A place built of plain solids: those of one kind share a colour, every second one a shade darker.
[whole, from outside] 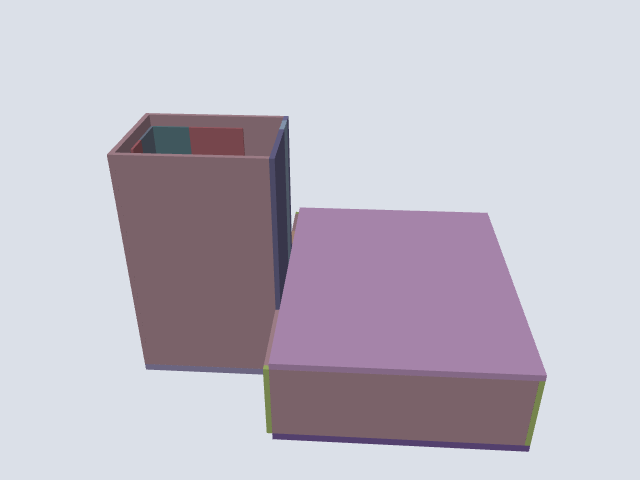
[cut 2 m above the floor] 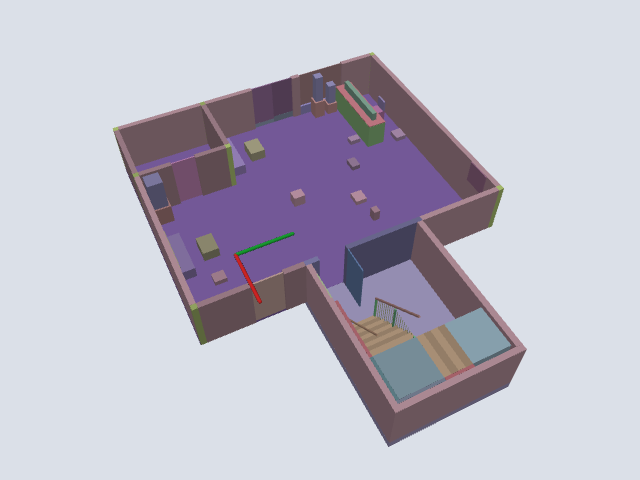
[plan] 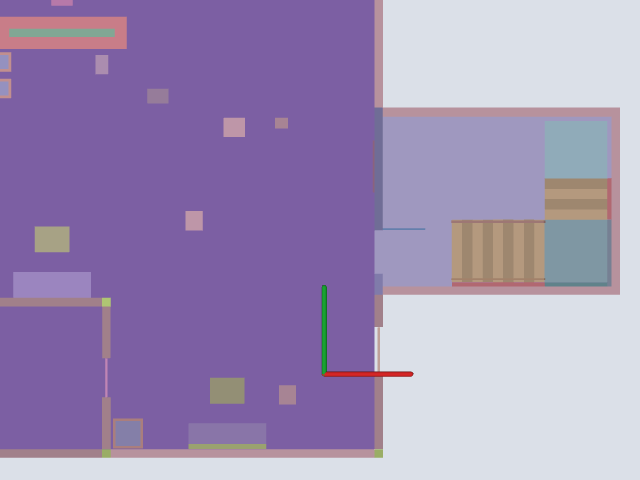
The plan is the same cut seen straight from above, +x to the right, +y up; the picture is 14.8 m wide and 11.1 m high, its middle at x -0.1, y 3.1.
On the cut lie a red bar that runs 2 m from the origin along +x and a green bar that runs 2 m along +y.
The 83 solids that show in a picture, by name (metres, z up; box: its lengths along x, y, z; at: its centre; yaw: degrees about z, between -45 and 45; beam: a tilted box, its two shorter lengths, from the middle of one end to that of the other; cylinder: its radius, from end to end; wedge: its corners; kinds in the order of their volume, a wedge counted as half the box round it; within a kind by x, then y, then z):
{
 "wall_1": {"box": [0.2, 3.3, 3.0], "at": [-7.84, -0.09, 1.5]},
 "wall_2": {"box": [0.2, 1.99, 3.0], "at": [-7.84, 2.76, 1.5]},
 "wall_3": {"box": [0.2, 0.35, 3.0], "at": [-7.84, 5.72, 1.5]},
 "wall_4": {"box": [0.2, 1.41, 3.0], "at": [-7.84, 8.61, 1.5]},
 "wall_5": {"box": [2.6, 0.2, 3.0], "at": [-6.44, -1.84, 1.5]},
 "wall_6": {"box": [2.6, 0.2, 3.0], "at": [-6.44, 1.66, 1.5]},
 "wall_7": {"box": [0.2, 1.2, 3.0], "at": [-5.04, -1.14, 1.5]},
 "wall_8": {"box": [0.2, 1.2, 3.0], "at": [-5.04, 0.96, 1.5]},
 "wall_9": {"box": [8.9, 0.2, 3.0], "at": [-3.29, 9.41, 1.5]},
 "wall_10": {"box": [6.1, 0.2, 3.0], "at": [-1.89, -1.84, 1.5]},
 "wall_11": {"box": [0.2, 1.72, 3.0], "at": [1.26, -0.88, 1.5]},
 "wall_12": {"box": [0.2, 0.75, 3.0], "at": [1.26, 1.46, 1.5]},
 "wall_13": {"box": [0.2, 3.15, 3.0], "at": [1.26, 7.74, 1.5]},
 "wall_14": {"box": [5.29, 0.19, 9.18], "at": [4.0, 1.93, 4.59]},
 "wall_15": {"box": [5.29, 0.21, 9.18], "at": [4.0, 6.06, 4.59]},
 "wall_16": {"box": [0.2, 4.33, 9.18], "at": [6.74, 4.0, 4.59]},
 "lobby_floor_slab_1": {"box": [9.1, 11.45, 0.3], "at": [-3.39, 3.79, -0.15]},
 "lobby_ceiling_slab_1": {"box": [9.1, 11.45, 0.25], "at": [-3.39, 3.79, 3.12]},
 "landing_slab_1": {"box": [1.45, 1.45, 2.11], "at": [5.82, 2.85, 1.05]},
 "landing_slab_2": {"box": [1.45, 1.33, 3.16], "at": [5.82, 5.19, 1.58]},
 "floor_slab_1": {"box": [5.68, 4.33, 0.3], "at": [4.0, 4.0, -0.15]},
 "tread_slab_1": {"box": [0.25, 1.45, 0.21], "at": [3.07, 2.85, 0.11]},
 "tread_slab_2": {"box": [0.24, 1.45, 0.42], "at": [3.31, 2.85, 0.21]},
 "tread_slab_3": {"box": [0.25, 1.45, 0.63], "at": [3.55, 2.85, 0.32]},
 "tread_slab_4": {"box": [0.24, 1.45, 0.84], "at": [3.78, 2.85, 0.42]},
 "tread_slab_5": {"box": [0.24, 1.45, 1.05], "at": [4.02, 2.85, 0.53]},
 "tread_slab_6": {"box": [0.25, 1.45, 1.26], "at": [4.26, 2.85, 0.63]},
 "tread_slab_7": {"box": [0.25, 1.45, 1.47], "at": [4.5, 2.85, 0.74]},
 "tread_slab_8": {"box": [0.24, 1.45, 1.69], "at": [4.74, 2.85, 0.84]},
 "tread_slab_9": {"box": [0.25, 1.45, 1.9], "at": [4.97, 2.85, 0.95]},
 "tread_slab_10": {"box": [1.45, 0.25, 2.32], "at": [5.82, 3.69, 1.16]},
 "tread_slab_11": {"box": [1.45, 0.25, 2.53], "at": [5.82, 3.93, 1.26]},
 "tread_slab_12": {"box": [1.45, 0.24, 2.74], "at": [5.82, 4.17, 1.37]},
 "tread_slab_13": {"box": [1.45, 0.25, 2.95], "at": [5.82, 4.4, 1.47]},
 "wall_cheek_1": {"box": [0.19, 0.49, 9.18], "at": [1.25, 2.08, 4.59]},
 "wall_cheek_2": {"box": [0.19, 2.84, 9.18], "at": [1.25, 4.75, 4.59]},
 "wall_wall_1": {"box": [2.15, 0.1, 8.72], "at": [4.02, 2.08, 4.36]},
 "wall_wall_2": {"box": [0.1, 0.96, 8.72], "at": [6.59, 4.05, 4.36]},
 "lobby_desk_body_1": {"box": [3.0, 0.75, 1.05], "at": [-6.07, 7.89, 0.52]},
 "wall_head_1": {"box": [0.19, 1.01, 7.11], "at": [1.25, 2.83, 5.62]},
 "wall_land_far_wall_1": {"box": [0.1, 1.55, 8.72], "at": [6.59, 2.8, 4.36]},
 "wall_land_wall_1": {"box": [1.45, 0.1, 8.72], "at": [5.82, 2.08, 4.36]},
 "lobby_seats_seat_1": {"box": [1.8, 0.6, 0.45], "at": [-6.29, 2.06, 0.22]},
 "lobby_seats_seat_2": {"box": [1.8, 0.6, 0.45], "at": [-2.24, -1.44, 0.22]},
 "lobby_planter_box_1": {"box": [0.45, 0.45, 0.8], "at": [-7.46, 6.6, 0.4]},
 "lobby_planter_box_2": {"box": [0.45, 0.45, 0.5], "at": [-7.46, 7.22, 0.25]},
 "lobby_planter_box_3": {"box": [0.7, 0.7, 0.8], "at": [-4.54, -1.38, 0.4]},
 "lobby_planter_plant_1": {"box": [0.33, 0.33, 1.2], "at": [-7.46, 6.6, 1.4]},
 "lobby_planter_plant_2": {"box": [0.33, 0.33, 0.9], "at": [-7.46, 7.22, 0.95]},
 "lobby_planter_plant_3": {"box": [0.58, 0.58, 1.2], "at": [-4.54, -1.38, 1.4]},
 "wallpost_1": {"box": [0.2, 0.2, 3.0], "at": [-7.84, 9.41, 1.5]},
 "wallpost_2": {"box": [0.2, 0.2, 3.0], "at": [-5.04, -1.84, 1.5]},
 "wallpost_3": {"box": [0.2, 0.2, 3.0], "at": [-5.04, 1.66, 1.5]},
 "wallpost_4": {"box": [0.2, 0.2, 3.0], "at": [1.26, -1.84, 1.5]},
 "wallpost_5": {"box": [0.2, 0.2, 3.0], "at": [1.26, 9.41, 1.5]},
 "lobby_table_top_1": {"box": [0.8, 0.6, 0.42], "at": [-6.29, 3.11, 0.21]},
 "lobby_table_top_2": {"box": [0.8, 0.6, 0.42], "at": [-2.24, -0.39, 0.21]},
 "lobby_left_box_1": {"box": [0.4, 0.45, 0.45], "at": [-3.01, 3.54, 0.22]},
 "lobby_left_box_2": {"box": [0.5, 0.45, 0.2], "at": [-2.08, 5.71, 0.1]},
 "lobby_left_box_3": {"box": [0.3, 0.25, 0.45], "at": [-0.99, 5.8, 0.22]},
 "lobby_left_box_4": {"box": [0.4, 0.45, 0.2], "at": [-0.85, -0.48, 0.1]},
 "lobby_entrance_leaf_1": {"box": [0.05, 0.9, 2.2], "at": [-7.84, 4.2, 1.3]},
 "lobby_entrance_leaf_2": {"box": [0.05, 0.9, 2.1], "at": [-7.84, 5.1, 1.35]},
 "wall_sill_lobby_glazing_1": {"box": [0.2, 2.0, 0.45], "at": [-7.84, 6.9, 0.22]},
 "lobby_desk_screen_1": {"box": [2.44, 0.19, 0.35], "at": [-6.07, 7.89, 1.26]},
 "lobby_lift_leaf_1": {"box": [0.06, 1.1, 2.1], "at": [1.26, 0.54, 1.05]},
 "lobby_desk_chair_seat_1": {"box": [0.5, 0.5, 0.48], "at": [-6.07, 8.76, 0.24]},
 "lobby_glazing_pane_1": {"box": [0.03, 2.0, 1.95], "at": [-7.84, 6.9, 1.42]},
 "lobby_parcel_box_1": {"box": [0.3, 0.45, 0.2], "at": [-5.15, 7.15, 0.1]},
 "lobby_parcel_box_2": {"box": [0.5, 0.45, 0.2], "at": [-4.58, 8.98, 0.1]},
 "lobby_parcel_box_3": {"box": [0.5, 0.35, 0.2], "at": [-3.85, 6.43, 0.1]},
 "lobby_office_door_leaf_1": {"box": [0.05, 0.9, 2.1], "at": [-5.04, -0.09, 1.05]},
 "door_front_leaf_open_1": {"box": [0.99, 0.045, 2.05], "at": [1.84, 3.35, 1.03]},
 "lobby_desk_counter_1": {"box": [3.0, 0.75, 0.04], "at": [-6.07, 7.89, 1.07]},
 "lobby_seats_back_1": {"box": [1.8, 0.12, 0.35], "at": [-2.24, -1.68, 0.62]},
 "lobby_board_panel_1": {"box": [0.9, 0.04, 0.9], "at": [0.18, 9.29, 1.55]},
 "lobby_board_panel_2": {"box": [0.04, 1.2, 0.8], "at": [1.14, 4.8, 1.5]},
 "lobby_entrance_leaf_kick_1": {"box": [0.05, 0.9, 0.2], "at": [-7.84, 4.2, 0.1]},
 "lobby_entrance_leaf_kick_2": {"box": [0.05, 0.9, 0.3], "at": [-7.84, 5.1, 0.15]},
 "lobby_desk_chair_back_1": {"box": [0.5, 0.08, 0.47], "at": [-6.07, 8.97, 0.71]},
 "rail_top_1": {"beam": [0.06, 0.06], "from": [2.95, 3.52, 1.18], "to": [5.1, 3.52, 3.08]},
 "handrail_rail_1": {"beam": [0.045, 0.045], "from": [2.95, 2.19, 1.18], "to": [5.1, 2.19, 3.08]},
 "posts_1": {"box": [0.05, 0.05, 1.08], "at": [4.02, 3.52, 1.59]}
}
